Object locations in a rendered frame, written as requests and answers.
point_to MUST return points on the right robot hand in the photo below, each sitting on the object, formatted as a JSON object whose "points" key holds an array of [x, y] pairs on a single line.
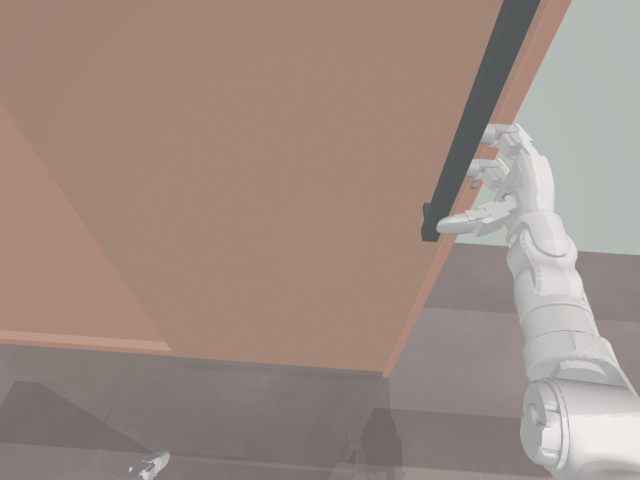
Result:
{"points": [[529, 182]]}

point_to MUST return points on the left robot hand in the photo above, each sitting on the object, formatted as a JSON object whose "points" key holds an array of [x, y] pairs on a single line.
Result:
{"points": [[147, 468]]}

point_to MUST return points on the right robot forearm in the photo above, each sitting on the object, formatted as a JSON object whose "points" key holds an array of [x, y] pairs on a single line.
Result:
{"points": [[561, 337]]}

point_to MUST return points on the right robot upper arm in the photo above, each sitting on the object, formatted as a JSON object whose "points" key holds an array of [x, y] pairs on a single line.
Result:
{"points": [[582, 430]]}

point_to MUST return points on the wardrobe door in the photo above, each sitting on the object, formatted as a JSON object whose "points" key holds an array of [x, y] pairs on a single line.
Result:
{"points": [[254, 170], [54, 277]]}

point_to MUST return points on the handle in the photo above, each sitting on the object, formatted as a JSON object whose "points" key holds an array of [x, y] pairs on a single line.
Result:
{"points": [[512, 24]]}

